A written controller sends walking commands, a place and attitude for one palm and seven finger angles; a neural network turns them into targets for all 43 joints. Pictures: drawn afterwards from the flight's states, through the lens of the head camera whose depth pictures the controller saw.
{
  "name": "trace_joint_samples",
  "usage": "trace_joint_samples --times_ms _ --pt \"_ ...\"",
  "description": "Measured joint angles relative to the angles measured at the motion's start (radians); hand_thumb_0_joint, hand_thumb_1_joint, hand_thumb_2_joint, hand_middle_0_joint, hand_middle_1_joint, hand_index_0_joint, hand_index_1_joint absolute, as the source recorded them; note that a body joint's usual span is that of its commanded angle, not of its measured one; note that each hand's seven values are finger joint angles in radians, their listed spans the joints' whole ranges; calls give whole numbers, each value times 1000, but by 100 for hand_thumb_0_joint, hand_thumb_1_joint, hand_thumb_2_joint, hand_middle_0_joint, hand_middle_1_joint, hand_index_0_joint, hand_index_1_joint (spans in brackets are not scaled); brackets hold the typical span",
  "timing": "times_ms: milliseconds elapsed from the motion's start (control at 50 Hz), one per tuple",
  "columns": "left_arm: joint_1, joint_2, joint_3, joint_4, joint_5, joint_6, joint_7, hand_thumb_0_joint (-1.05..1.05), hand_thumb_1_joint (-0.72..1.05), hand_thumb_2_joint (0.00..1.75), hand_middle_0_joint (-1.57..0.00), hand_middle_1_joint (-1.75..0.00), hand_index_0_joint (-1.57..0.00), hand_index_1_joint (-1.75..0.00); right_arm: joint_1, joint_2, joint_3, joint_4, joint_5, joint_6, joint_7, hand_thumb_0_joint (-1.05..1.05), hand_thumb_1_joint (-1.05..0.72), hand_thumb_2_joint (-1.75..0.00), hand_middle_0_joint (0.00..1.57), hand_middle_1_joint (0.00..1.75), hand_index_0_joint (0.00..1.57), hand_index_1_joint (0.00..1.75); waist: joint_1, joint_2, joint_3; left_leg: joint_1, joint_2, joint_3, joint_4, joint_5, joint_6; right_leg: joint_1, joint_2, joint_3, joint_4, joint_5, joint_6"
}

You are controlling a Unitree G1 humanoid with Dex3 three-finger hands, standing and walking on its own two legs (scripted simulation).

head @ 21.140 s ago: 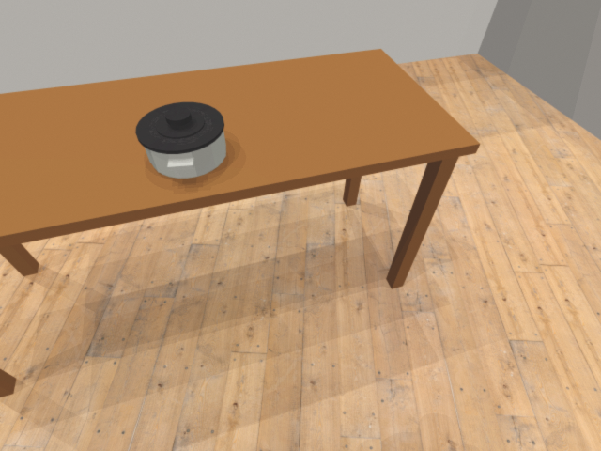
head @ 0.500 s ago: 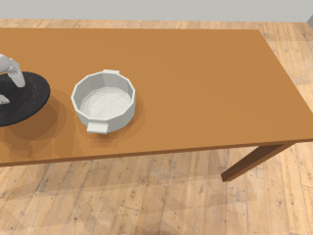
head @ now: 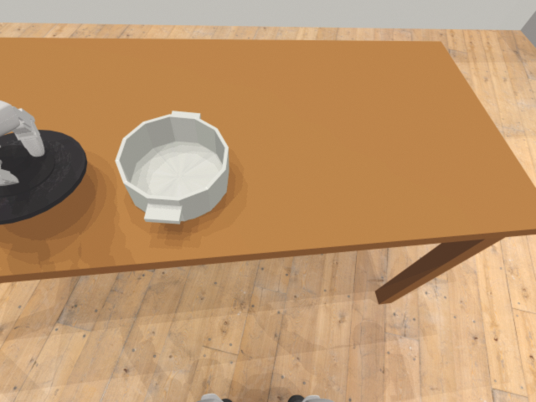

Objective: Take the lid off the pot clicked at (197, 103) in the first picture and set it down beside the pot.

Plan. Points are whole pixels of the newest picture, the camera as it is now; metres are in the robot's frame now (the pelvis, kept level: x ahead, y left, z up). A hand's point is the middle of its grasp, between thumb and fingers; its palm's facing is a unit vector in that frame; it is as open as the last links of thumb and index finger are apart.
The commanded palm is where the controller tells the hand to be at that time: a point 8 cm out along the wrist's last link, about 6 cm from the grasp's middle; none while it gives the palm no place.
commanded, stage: lower the lid onto the table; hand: left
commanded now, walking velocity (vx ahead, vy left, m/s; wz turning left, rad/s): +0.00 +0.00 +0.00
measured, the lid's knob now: (9, 160) +0.47 +0.36 +0.04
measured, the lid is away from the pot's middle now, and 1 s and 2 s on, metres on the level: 0.23 0.25 0.25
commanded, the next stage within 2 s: open the fingers wide in 0.64 s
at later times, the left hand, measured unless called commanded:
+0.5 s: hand (9, 173) +0.45 +0.36 +0.04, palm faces -0.49 -0.11 -0.87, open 8.1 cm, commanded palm +0.50 +0.36 +0.09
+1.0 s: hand (7, 189) +0.43 +0.37 +0.02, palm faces -0.45 -0.13 -0.88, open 8.1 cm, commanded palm +0.48 +0.35 +0.08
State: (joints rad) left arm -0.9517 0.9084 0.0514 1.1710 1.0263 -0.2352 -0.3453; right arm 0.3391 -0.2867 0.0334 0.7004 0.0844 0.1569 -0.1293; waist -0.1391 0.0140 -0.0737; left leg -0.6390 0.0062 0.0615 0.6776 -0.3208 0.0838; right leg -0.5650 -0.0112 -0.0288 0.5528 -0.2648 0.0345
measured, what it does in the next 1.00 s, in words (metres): stands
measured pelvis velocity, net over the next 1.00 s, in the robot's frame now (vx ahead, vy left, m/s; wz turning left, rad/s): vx -0.01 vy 0.01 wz -0.01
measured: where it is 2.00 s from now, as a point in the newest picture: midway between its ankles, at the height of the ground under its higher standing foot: outside the picture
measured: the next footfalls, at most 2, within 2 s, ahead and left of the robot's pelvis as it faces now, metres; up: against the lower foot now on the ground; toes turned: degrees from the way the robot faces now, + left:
none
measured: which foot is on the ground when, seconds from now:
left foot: down 0.00-1.00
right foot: down 0.00-1.00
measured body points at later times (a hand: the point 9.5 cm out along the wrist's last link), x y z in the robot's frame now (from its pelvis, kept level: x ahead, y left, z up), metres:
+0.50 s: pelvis +0.00 +0.00 -0.01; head +0.12 +0.04 +0.42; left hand +0.47 +0.36 +0.09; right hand -0.02 -0.28 -0.11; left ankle +0.00 +0.06 -0.72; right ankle -0.01 -0.16 -0.72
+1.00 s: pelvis -0.01 +0.01 -0.02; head +0.10 +0.05 +0.42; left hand +0.45 +0.37 +0.07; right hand -0.01 -0.27 -0.12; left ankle +0.00 +0.06 -0.72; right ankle -0.01 -0.16 -0.72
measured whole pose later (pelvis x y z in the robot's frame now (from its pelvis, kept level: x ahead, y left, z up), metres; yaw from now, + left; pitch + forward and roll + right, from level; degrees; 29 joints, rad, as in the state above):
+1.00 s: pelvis -0.01 +0.01 -0.02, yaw +0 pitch +19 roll -5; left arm -0.90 0.89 0.08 1.16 1.04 -0.25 -0.25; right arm 0.34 -0.27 0.03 0.68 0.07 0.21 -0.09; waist -0.15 0.02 -0.09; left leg -0.79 0.01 0.05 0.82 -0.37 0.10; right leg -0.70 -0.01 -0.03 0.67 -0.30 0.02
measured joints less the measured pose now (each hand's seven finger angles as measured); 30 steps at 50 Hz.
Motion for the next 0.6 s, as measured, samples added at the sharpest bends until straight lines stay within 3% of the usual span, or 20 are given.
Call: trace_joint_samples --times_ms 600 --pt "-4 38 30 33 25 -41 47 2 16 84 -59 -89 -63 -93 18 3 13 1 -17 18 -2 0 -91 -89 21 30 21 30 -32 0 -11 -132 12 -8 113 -42 7 -122 10 -5 94 -33 -4"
